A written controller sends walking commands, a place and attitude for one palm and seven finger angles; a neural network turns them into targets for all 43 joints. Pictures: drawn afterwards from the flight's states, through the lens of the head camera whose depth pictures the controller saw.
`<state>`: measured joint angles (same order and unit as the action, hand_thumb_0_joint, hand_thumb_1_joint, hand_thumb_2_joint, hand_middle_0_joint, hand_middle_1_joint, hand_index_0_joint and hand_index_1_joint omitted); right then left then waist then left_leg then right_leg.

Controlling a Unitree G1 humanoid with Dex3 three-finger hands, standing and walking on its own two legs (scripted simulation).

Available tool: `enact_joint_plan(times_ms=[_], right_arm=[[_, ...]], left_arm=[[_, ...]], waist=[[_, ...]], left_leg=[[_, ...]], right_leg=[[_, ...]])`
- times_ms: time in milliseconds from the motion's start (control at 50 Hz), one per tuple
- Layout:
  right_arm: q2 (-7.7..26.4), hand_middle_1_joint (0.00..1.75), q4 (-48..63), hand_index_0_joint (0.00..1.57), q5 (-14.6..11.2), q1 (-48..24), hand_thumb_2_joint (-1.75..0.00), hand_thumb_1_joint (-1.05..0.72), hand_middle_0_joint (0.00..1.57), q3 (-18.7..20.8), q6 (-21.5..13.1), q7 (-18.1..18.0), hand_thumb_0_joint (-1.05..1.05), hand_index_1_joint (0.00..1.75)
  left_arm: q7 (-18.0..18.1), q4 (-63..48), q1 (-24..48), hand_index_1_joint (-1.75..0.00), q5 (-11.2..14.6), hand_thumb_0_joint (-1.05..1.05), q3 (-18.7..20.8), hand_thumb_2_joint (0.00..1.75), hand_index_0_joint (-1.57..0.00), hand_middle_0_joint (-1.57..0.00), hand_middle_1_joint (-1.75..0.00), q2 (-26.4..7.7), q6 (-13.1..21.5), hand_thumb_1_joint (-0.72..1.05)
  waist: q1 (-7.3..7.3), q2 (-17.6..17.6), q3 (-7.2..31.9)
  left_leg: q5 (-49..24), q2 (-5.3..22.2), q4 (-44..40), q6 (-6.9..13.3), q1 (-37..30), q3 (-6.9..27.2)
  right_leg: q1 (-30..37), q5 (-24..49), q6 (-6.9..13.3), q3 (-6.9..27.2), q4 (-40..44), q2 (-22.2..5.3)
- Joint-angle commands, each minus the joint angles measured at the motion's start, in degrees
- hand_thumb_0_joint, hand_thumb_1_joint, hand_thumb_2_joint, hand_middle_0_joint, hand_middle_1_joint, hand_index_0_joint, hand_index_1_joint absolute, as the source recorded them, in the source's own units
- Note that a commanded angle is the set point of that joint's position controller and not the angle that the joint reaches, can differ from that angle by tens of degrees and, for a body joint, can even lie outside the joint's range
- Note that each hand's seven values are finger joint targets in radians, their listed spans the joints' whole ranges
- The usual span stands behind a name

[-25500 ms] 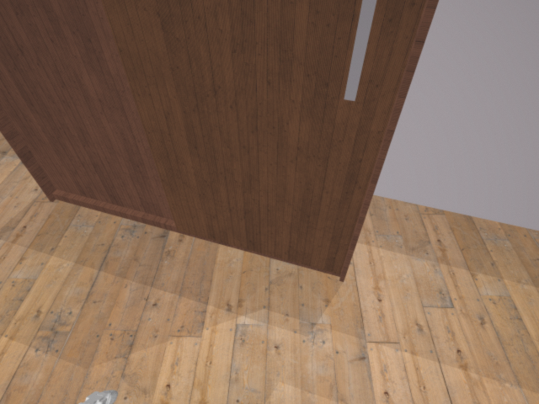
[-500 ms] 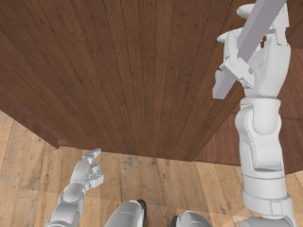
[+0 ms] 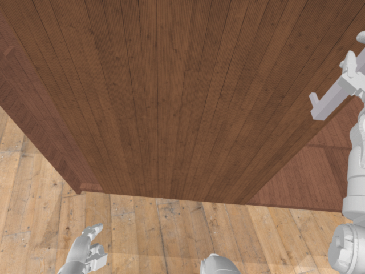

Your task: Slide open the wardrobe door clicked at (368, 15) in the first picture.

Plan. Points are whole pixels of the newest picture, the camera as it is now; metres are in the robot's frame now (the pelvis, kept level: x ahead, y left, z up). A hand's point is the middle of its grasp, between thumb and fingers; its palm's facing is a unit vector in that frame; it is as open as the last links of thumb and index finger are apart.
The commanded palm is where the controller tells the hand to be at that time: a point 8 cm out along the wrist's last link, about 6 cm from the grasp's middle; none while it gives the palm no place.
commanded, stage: stop walking and hold the door there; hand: right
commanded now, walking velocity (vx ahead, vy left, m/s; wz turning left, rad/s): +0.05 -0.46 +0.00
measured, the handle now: (353, 61) +0.47 -0.28 +0.23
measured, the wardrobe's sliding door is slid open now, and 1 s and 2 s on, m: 0.59 0.58 0.58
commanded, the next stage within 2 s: none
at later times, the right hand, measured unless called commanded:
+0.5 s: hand (348, 74) +0.43 -0.26 +0.23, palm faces +0.50 +0.83 -0.25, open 6.1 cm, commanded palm +0.39 -0.31 +0.21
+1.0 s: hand (351, 75) +0.43 -0.26 +0.23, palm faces +0.43 +0.88 -0.21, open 5.8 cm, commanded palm +0.39 -0.30 +0.21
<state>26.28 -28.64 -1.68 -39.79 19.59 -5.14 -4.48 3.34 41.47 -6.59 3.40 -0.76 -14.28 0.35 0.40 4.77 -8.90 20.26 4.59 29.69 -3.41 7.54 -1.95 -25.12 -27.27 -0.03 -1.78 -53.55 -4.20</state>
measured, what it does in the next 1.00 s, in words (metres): steps on the spot: right foot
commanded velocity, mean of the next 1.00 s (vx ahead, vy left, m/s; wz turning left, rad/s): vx -0.01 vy -0.03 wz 0.00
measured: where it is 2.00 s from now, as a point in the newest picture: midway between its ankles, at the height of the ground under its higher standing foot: outside the picture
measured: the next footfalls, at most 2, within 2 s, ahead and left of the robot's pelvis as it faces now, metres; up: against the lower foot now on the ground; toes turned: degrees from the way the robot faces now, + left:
right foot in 0.10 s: +0.06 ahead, -0.12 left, +0.00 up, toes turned +4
left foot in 1.82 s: +0.02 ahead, +0.05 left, +0.00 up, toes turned +7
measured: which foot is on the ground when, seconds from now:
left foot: down 0.00-1.00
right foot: up 0.00-0.08, down 0.10-1.00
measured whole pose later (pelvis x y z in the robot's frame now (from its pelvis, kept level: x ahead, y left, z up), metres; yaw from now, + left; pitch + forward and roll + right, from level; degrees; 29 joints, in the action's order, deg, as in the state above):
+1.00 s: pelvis -0.01 +0.01 +0.01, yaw +9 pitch +0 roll +0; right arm 35.2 -39.0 -1.3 -34.6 24.8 -8.3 -5.2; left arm 5.2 39.3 -13.8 3.4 -1.7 -15.1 1.7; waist -1.5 0.2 -1.2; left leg 9.2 2.6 26.5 -1.6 17.0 -1.2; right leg -14.6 -13.2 0.0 -4.9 -28.1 -2.4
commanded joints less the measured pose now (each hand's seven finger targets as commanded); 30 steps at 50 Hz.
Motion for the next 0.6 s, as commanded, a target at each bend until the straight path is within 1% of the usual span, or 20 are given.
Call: enact_joint_plan(times_ms=[0, 40, 60, 80, 100, 120, 140, 180, 220, 280, 300, 320, 340, 360, 400, 440, 480, 520, 560, 580], right_arm=[[20.15, 1.40, 5.54, 0.45, 0.92, -16.51, -0.90, -0.90, 0.45, 7.52, -3.01, -0.74, 0.00, 1.40], [21.69, 1.40, 6.21, 0.45, 0.86, -15.20, -0.90, -0.90, 0.45, 7.83, -3.56, -0.97, 0.00, 1.40], [19.48, 1.40, 7.28, 0.45, 0.49, -14.75, -0.90, -0.90, 0.45, 5.54, -3.88, -0.89, 0.00, 1.40], [17.71, 1.40, 7.22, 0.45, 0.25, -13.53, -0.90, -0.90, 0.45, 3.68, -3.91, -0.78, 0.00, 1.40], [15.97, 1.40, 8.84, 0.45, -0.08, -14.42, -0.90, -0.90, 0.45, 1.58, -4.15, -0.64, 0.00, 1.40], [15.22, 1.40, 7.54, 0.45, 0.31, -12.85, -0.90, -0.90, 0.45, 1.06, -4.42, -0.65, 0.00, 1.40], [19.10, 1.40, 8.21, 0.45, 1.12, -12.84, -0.90, -0.90, 0.45, 3.84, -4.88, -1.26, 0.00, 1.40], [23.35, 1.40, 6.31, 0.45, 1.03, -13.41, -0.90, -0.90, 0.45, 7.18, -5.13, -2.51, 0.00, 1.40], [22.00, 1.40, 6.10, 0.45, 0.90, -14.04, -0.90, -0.90, 0.45, 5.46, -4.39, -2.50, 0.00, 1.40], [24.54, 1.40, 1.59, 0.45, 0.64, -12.18, -0.90, -0.90, 0.45, 7.23, -3.99, -2.45, 0.00, 1.40], [27.63, 1.40, 1.00, 0.45, 0.93, -12.81, -0.90, -0.90, 0.45, 9.11, -4.22, -2.44, 0.00, 1.40], [29.05, 1.40, 0.53, 0.45, 1.21, -13.54, -0.90, -0.90, 0.45, 9.19, -4.31, -2.25, 0.00, 1.40], [31.25, 1.40, -0.98, 0.45, 0.98, -12.81, -0.90, -0.90, 0.45, 10.98, -4.14, -2.23, 0.00, 1.40], [31.70, 1.40, -3.22, 0.45, 0.94, -11.99, -0.90, -0.90, 0.45, 12.25, -4.06, -2.19, 0.00, 1.40], [31.45, 1.40, -1.42, 0.45, 0.56, -13.89, -0.90, -0.90, 0.45, 12.54, -3.85, -1.98, 0.00, 1.40], [33.20, 1.40, -2.79, 0.45, 1.47, -11.71, -0.90, -0.90, 0.45, 15.44, -4.93, -2.00, 0.00, 1.40], [35.61, 1.40, -6.01, 0.45, 1.35, -4.16, -0.90, -0.90, 0.45, 18.10, -4.79, -1.82, 0.00, 1.40], [33.26, 1.40, -0.50, 0.45, 1.41, -7.51, -0.90, -0.90, 0.45, 15.17, -5.27, -1.60, 0.00, 1.40], [32.18, 1.40, 0.58, 0.45, 1.30, -7.75, -0.90, -0.90, 0.45, 14.12, -5.00, -1.24, 0.00, 1.40], [31.77, 1.40, -0.81, 0.45, 1.15, -6.68, -0.90, -0.90, 0.45, 13.67, -4.33, -0.92, 0.00, 1.40]], left_arm=[[1.69, -8.47, 0.84, -0.30, -0.42, 0.00, 2.85, 0.90, -0.20, -0.20, -0.30, -7.15, 3.31, 0.90], [1.47, -8.50, 0.63, -0.30, -0.62, 0.00, 4.44, 0.90, -0.20, -0.20, -0.30, -8.99, 3.01, 0.90], [1.20, -9.02, 1.09, -0.30, -0.52, 0.00, 4.85, 0.90, -0.20, -0.20, -0.30, -9.82, 2.93, 0.90], [0.74, -9.47, 1.41, -0.30, 0.00, 0.00, 5.08, 0.90, -0.20, -0.20, -0.30, -11.15, 2.84, 0.90], [-0.20, -9.92, 0.22, -0.30, 0.46, 0.00, 4.54, 0.90, -0.20, -0.20, -0.30, -11.03, 2.62, 0.90], [-0.41, -10.35, 0.58, -0.30, 0.27, 0.00, 4.16, 0.90, -0.20, -0.20, -0.30, -10.07, 3.22, 0.90], [0.20, -10.07, 1.22, -0.30, -0.53, 0.00, 3.99, 0.90, -0.20, -0.20, -0.30, -9.85, 3.58, 0.90], [1.56, -9.10, 0.06, -0.30, -0.30, 0.00, 3.83, 0.90, -0.20, -0.20, -0.30, -10.09, 3.32, 0.90], [1.90, -9.44, -0.83, -0.30, 0.39, 0.00, 3.59, 0.90, -0.20, -0.20, -0.30, -10.71, 3.64, 0.90], [2.83, -9.88, -1.79, -0.30, 0.49, 0.00, 3.26, 0.90, -0.20, -0.20, -0.30, -11.38, 3.98, 0.90], [2.89, -9.96, -1.60, -0.30, 0.20, 0.00, 3.44, 0.90, -0.20, -0.20, -0.30, -11.92, 3.88, 0.90], [2.88, -10.02, -1.90, -0.30, -0.04, 0.00, 3.71, 0.90, -0.20, -0.20, -0.30, -11.66, 3.68, 0.90], [2.89, -9.94, -2.56, -0.30, -0.22, 0.00, 3.95, 0.90, -0.20, -0.20, -0.30, -11.87, 3.83, 0.90], [2.73, -9.20, -2.93, -0.30, -0.27, 0.00, 3.97, 0.90, -0.20, -0.20, -0.30, -11.59, 4.69, 0.90], [2.27, -8.35, -3.59, -0.30, 0.16, 0.00, 3.80, 0.90, -0.20, -0.20, -0.30, -11.55, 5.25, 0.90], [2.53, -7.30, -3.89, -0.30, -0.62, 0.00, 2.67, 0.90, -0.20, -0.20, -0.30, -10.70, 6.12, 0.90], [3.00, -6.60, -3.33, -0.30, -0.73, 0.00, 2.78, 0.90, -0.20, -0.20, -0.30, -11.34, 5.68, 0.90], [3.29, -7.26, -3.08, -0.30, -0.46, 0.00, 2.98, 0.90, -0.20, -0.20, -0.30, -11.02, 5.45, 0.90], [2.85, -7.39, -3.40, -0.30, 0.32, 0.00, 3.52, 0.90, -0.20, -0.20, -0.30, -11.88, 5.00, 0.90], [2.79, -7.24, -3.53, -0.30, 0.94, 0.00, 3.72, 0.90, -0.20, -0.20, -0.30, -12.01, 4.44, 0.90]], waist=[[0.08, -17.98, 24.42], [-1.28, -14.88, 27.22], [-1.54, -10.34, 27.36], [-1.43, 0.06, 27.12], [-1.64, 6.59, 28.71], [-1.24, 10.30, 26.35], [-0.59, 10.36, 22.17], [0.13, 6.78, 17.44], [0.02, 5.67, 17.93], [0.72, 2.37, 18.89], [0.63, -1.30, 20.09], [-0.32, -9.38, 19.80], [-0.75, -13.62, 18.72], [-0.28, -12.19, 18.52], [-0.37, -15.75, 19.93], [-0.36, -15.15, 22.21], [0.29, -10.68, 21.19], [-0.17, -6.91, 22.14], [0.60, -3.65, 24.04], [0.45, -4.55, 23.16]], left_leg=[[-61.18, 10.10, 0.71, 6.97, -19.71, 5.72], [-61.32, 9.17, 7.20, 4.97, -13.64, 4.76], [-54.82, 7.66, 9.69, 4.24, -6.68, 4.89], [-35.91, 4.43, 13.00, 3.34, 2.19, 3.62], [-7.66, 1.40, 19.72, 2.98, 10.99, 1.87], [10.32, -1.32, 25.15, 3.04, 13.56, 2.06], [12.16, -0.71, 27.77, 2.69, 14.12, 2.27], [9.47, 0.90, 22.97, 2.65, 13.36, 0.72], [5.26, 1.03, 12.30, 2.63, 9.04, -2.37], [-4.26, 1.04, -2.06, 2.96, -1.40, -3.07], [-7.95, 2.91, -7.69, 4.09, -4.90, 1.68], [-8.74, 9.61, -12.80, 6.89, -4.38, 12.26], [-9.82, 16.59, -17.79, 10.08, -0.61, 21.75], [-6.90, 18.55, -19.14, 11.77, 4.16, 22.45], [-11.26, 16.95, -15.11, 12.27, -0.56, 18.25], [-22.32, 12.86, -10.74, 10.20, -4.60, 8.71], [-26.81, 9.31, -8.61, 7.40, -6.59, 6.19], [-30.00, 6.92, -4.96, 4.96, -7.02, 4.88], [-30.15, 4.05, -3.96, 2.81, -5.64, 3.68], [-29.42, 3.29, -5.22, 2.44, -4.66, 4.02]], right_leg=[[6.16, 12.14, 1.39, -5.66, 25.32, 6.02], [18.07, 26.88, 1.81, -8.93, 33.28, 6.13], [23.97, 33.49, 3.13, -6.22, 32.03, 2.55], [30.27, 45.41, 5.48, -0.52, 29.41, -3.09], [35.35, 58.93, 9.59, 6.84, 27.51, -10.03], [31.48, 52.67, 11.41, 11.88, 32.12, -13.31], [25.79, 42.46, 12.12, 13.00, 36.02, -14.58], [20.12, 38.51, 12.44, 9.43, 36.25, -13.14], [18.58, 34.57, 9.70, 3.80, 34.82, -11.06], [12.51, 20.64, 6.20, 1.42, 32.25, -8.55], [9.43, 15.03, 4.31, 0.09, 28.44, -5.63], [6.69, 7.22, 2.14, -2.98, 22.18, -1.10], [5.79, 1.95, 0.65, -2.36, 15.50, 2.39], [7.36, 0.29, 0.40, 1.13, 10.23, 2.57], [3.82, 1.16, 0.59, 3.88, 8.26, 2.33], [5.83, 5.02, 1.05, 1.57, 15.64, 2.23], [8.77, 13.37, 1.19, -0.20, 26.20, 3.02], [13.41, 24.58, 1.46, -0.45, 33.11, 0.85], [16.67, 36.96, 2.23, 1.56, 30.42, -3.46], [16.74, 36.70, 2.15, 1.25, 28.68, -3.54]])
